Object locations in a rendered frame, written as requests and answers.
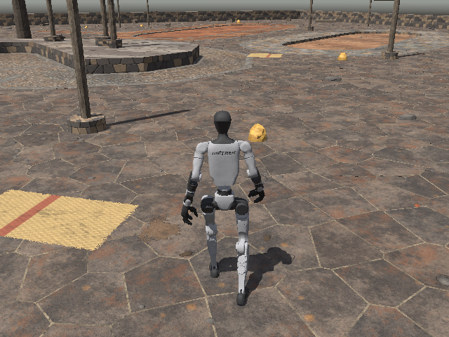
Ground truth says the robot right shin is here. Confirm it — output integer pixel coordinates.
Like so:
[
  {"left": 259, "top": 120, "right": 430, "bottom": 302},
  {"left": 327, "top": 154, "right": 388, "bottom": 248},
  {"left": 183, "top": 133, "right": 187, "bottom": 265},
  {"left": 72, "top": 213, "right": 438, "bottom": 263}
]
[{"left": 237, "top": 242, "right": 249, "bottom": 294}]

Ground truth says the left robot forearm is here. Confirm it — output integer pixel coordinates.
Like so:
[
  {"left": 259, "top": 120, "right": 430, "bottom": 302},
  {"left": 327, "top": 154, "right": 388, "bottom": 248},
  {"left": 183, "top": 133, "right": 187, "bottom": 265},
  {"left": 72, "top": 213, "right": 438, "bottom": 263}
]
[{"left": 183, "top": 172, "right": 198, "bottom": 206}]

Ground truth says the left robot hand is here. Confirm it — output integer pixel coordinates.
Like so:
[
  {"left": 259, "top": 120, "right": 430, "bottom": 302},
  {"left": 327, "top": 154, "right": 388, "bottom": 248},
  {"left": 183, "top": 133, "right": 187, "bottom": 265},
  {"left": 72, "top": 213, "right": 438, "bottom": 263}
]
[{"left": 181, "top": 205, "right": 198, "bottom": 225}]

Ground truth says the right robot forearm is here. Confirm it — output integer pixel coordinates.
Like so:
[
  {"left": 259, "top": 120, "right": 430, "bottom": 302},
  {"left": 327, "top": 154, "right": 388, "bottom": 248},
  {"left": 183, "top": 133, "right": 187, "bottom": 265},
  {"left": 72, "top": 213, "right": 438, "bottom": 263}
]
[{"left": 251, "top": 167, "right": 264, "bottom": 192}]

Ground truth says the robot right upper arm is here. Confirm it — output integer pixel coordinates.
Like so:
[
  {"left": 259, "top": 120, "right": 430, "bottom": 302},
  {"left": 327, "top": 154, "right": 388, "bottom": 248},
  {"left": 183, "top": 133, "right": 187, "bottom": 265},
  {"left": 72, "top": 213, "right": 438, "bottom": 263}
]
[{"left": 238, "top": 140, "right": 258, "bottom": 178}]

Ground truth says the left robot foot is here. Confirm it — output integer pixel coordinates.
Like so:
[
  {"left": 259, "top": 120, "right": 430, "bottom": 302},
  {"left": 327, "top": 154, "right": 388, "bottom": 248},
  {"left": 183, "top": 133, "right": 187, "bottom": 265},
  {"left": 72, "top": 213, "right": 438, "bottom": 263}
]
[{"left": 209, "top": 262, "right": 219, "bottom": 278}]

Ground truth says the robot left upper arm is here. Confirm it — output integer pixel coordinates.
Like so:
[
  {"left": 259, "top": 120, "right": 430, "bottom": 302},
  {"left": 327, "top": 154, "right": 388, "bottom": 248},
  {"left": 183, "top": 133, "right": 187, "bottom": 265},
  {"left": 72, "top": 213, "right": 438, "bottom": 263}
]
[{"left": 191, "top": 141, "right": 209, "bottom": 182}]

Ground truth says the right robot hand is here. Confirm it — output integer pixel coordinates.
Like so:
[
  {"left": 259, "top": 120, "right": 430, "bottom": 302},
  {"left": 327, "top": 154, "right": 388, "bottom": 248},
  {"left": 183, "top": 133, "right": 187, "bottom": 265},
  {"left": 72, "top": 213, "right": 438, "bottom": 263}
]
[{"left": 248, "top": 189, "right": 265, "bottom": 203}]

